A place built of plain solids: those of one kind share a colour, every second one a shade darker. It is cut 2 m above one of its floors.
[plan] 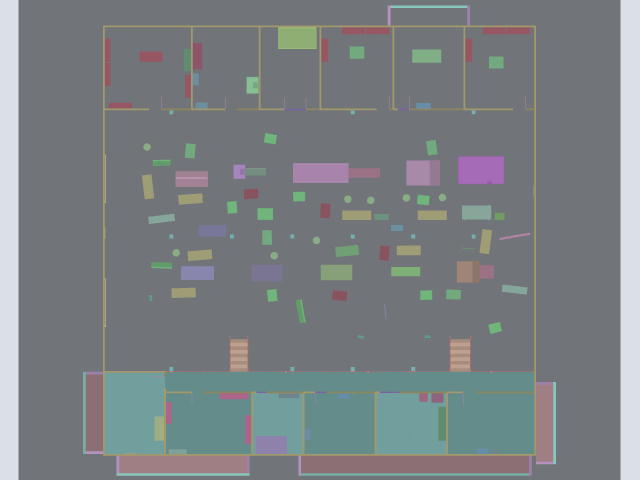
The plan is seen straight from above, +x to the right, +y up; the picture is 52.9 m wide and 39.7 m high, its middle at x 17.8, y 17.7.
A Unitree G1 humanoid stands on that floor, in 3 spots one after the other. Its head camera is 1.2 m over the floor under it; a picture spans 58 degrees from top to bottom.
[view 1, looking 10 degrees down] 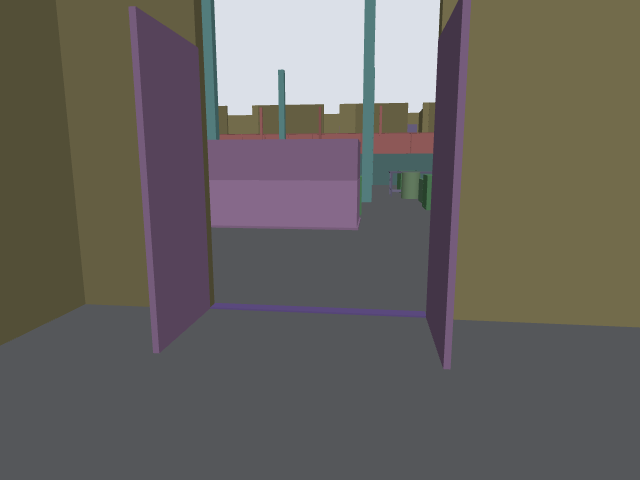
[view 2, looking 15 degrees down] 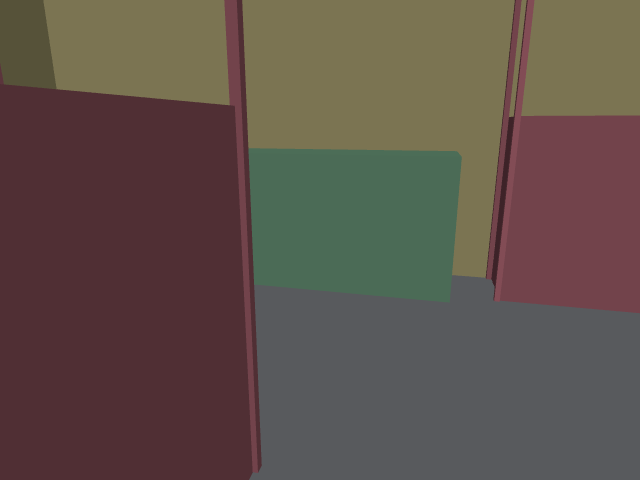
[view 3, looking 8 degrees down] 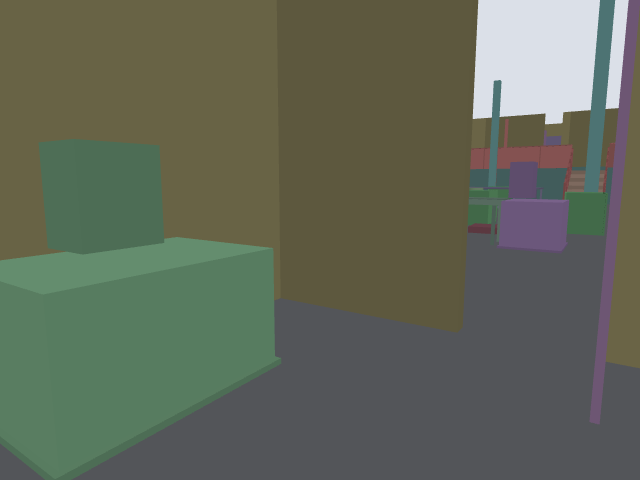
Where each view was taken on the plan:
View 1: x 15.30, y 31.90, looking -83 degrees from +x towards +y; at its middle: ground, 6.91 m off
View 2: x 3.60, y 31.90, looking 14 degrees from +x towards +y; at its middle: counter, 3.13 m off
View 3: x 10.00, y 31.90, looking -56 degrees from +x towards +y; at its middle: wall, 4.05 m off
